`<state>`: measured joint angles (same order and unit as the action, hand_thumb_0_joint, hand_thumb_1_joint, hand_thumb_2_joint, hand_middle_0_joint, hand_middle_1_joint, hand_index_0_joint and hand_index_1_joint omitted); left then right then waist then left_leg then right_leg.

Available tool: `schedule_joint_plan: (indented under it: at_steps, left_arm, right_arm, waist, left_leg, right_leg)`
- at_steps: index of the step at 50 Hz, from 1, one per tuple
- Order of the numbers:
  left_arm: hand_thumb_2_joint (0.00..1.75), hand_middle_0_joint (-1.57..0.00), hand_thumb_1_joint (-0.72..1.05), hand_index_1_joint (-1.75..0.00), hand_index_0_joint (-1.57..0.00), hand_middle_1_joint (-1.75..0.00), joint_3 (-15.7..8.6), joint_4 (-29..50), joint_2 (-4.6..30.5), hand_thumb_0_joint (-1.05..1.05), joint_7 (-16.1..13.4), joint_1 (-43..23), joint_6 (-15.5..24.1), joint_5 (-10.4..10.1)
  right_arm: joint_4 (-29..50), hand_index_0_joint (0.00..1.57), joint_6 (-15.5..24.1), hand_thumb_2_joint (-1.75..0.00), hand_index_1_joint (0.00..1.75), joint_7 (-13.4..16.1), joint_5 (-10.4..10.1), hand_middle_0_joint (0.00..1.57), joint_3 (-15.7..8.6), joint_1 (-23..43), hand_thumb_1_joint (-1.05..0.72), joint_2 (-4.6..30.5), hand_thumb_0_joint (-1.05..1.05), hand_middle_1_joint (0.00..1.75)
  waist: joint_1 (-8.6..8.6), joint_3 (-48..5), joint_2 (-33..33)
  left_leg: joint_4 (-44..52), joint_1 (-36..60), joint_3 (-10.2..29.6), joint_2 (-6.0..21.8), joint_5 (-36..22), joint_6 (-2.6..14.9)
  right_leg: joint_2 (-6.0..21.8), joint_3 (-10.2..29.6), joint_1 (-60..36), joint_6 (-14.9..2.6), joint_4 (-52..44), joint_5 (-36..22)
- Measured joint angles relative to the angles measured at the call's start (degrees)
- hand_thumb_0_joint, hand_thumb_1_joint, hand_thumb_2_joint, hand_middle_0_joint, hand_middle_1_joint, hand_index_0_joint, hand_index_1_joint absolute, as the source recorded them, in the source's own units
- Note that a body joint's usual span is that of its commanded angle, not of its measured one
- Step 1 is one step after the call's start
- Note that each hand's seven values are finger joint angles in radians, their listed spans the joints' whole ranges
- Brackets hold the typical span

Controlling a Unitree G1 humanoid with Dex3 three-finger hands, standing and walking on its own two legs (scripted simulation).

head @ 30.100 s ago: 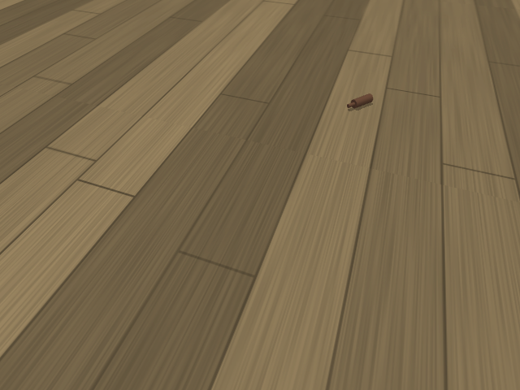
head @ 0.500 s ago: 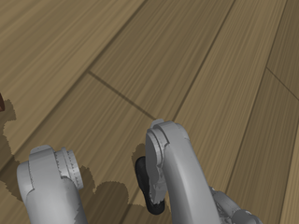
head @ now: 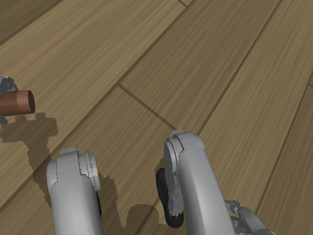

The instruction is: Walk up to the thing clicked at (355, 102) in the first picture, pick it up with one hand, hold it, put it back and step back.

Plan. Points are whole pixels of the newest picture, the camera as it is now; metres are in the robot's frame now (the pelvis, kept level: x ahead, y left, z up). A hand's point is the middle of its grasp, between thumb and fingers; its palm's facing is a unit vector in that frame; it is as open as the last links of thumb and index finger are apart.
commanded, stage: lift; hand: left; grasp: from above
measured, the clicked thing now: out of the picture +0.44 +0.38 -0.17
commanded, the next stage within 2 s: hold in 1.78 s
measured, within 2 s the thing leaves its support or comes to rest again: neither
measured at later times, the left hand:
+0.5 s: hand out of the picture +0.41 +0.35 -0.07, palm faces -0.48 -0.09 -0.87, open 8.8 cm
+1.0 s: hand out of the picture +0.35 +0.31 +0.13, palm faces -0.43 -0.12 -0.90, open 8.8 cm
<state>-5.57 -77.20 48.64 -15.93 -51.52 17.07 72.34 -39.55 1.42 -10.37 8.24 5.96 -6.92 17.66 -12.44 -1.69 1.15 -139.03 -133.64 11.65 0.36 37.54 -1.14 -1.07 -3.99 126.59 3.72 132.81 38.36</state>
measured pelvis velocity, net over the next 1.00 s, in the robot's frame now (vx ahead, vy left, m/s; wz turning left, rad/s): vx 0.01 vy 0.00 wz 0.12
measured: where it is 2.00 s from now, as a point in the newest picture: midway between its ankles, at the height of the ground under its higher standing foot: (134, 218)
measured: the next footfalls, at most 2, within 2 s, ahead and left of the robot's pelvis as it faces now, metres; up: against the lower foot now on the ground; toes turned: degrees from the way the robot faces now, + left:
none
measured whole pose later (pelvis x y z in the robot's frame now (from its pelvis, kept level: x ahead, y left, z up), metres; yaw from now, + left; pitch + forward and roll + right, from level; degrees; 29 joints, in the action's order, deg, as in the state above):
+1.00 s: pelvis +0.01 +0.00 +0.21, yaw +7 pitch +27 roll -5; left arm 1.9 -35.1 34.2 -0.1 -22.8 5.7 56.8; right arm -37.2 -3.3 -0.3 -0.7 -1.0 -7.1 14.5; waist -4.4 -9.3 -2.1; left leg -99.8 -93.3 4.8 2.5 34.1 -0.5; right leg 0.7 -1.5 89.3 2.8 96.2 34.2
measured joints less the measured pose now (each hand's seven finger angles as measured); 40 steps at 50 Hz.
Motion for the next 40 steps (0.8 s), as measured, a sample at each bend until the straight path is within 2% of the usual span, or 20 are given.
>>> schedule_joint_plan:
  at_steps: [7,11,17,25,40]
  left_arm:
    - [0.4,-0.81,0.13,-0.44,-0.84,-0.47,0.53,1.2,-0.51,0.0,0.48,-0.24,-0.72,0.16]
    - [0.38,-0.81,0.13,-0.43,-0.84,-0.46,0.63,2.68,-1.53,0.0,1.42,0.21,-1.98,-0.77]
    - [0.38,-0.81,0.14,-0.42,-0.84,-0.45,0.51,7.77,-3.94,0.0,5.37,3.19,-4.1,-3.68]
    - [0.38,-0.81,0.15,-0.41,-0.84,-0.44,1.62,17.15,-6.54,0.0,10.22,9.22,-4.55,-7.21]
    - [0.38,-0.78,0.16,-0.45,-0.81,-0.48,4.51,34.63,-10.65,0.0,15.21,21.26,-7.61,-13.3]
  right_arm:
    - [-0.65,0.2,-0.95,-0.91,0.3,1.39,-0.65,0.2,-0.83,-1.66,-0.92,-0.35,0.0,0.3]
    - [-0.76,0.2,-1.16,-0.91,0.3,1.8,-1.29,0.2,-1.66,-2.39,-0.92,-0.85,0.0,0.3]
    - [-0.58,0.2,-1.84,-0.91,0.3,2.2,-2.77,0.2,-3.35,-3.12,-0.92,-1.66,0.0,0.3]
    - [0.47,0.2,-3.32,-0.91,0.3,3.25,-4.67,0.2,-5.17,-3.23,-0.92,-2.05,0.0,0.3]
    - [3.04,0.2,-4.64,-0.91,0.3,7.01,-7.48,0.2,-7.04,-0.81,-0.92,-2.39,0.0,0.3]
  waist:
    - [-0.02,-1.11,-0.38]
    - [0.19,-1.67,-0.81]
    - [1.12,-2.97,-1.92]
    - [3.5,-5.31,-2.89]
    - [6.94,-7.84,-2.99]
  left_leg:
    - [1.51,0.24,-0.81,-0.11,-0.56,0.23]
    - [2.69,0.83,-1.33,-0.16,-0.78,0.38]
    - [5.54,2.73,-2.33,-0.07,-0.99,0.64]
    - [10.79,7.55,-3.63,0.34,-0.91,0.85]
    - [24.83,23.25,-5.25,1.3,-1.46,0.6]
  right_leg:
    - [0.38,0.46,-0.22,-0.44,-1.1,-0.22]
    - [0.64,0.78,-0.76,-0.35,-2.01,-0.26]
    - [1.06,1.34,-2.42,-0.25,-4.39,-0.29]
    - [1.45,1.98,-6.58,-0.11,-9.06,-0.35]
    - [1.86,2.15,-21.04,-0.45,-22.42,-1.54]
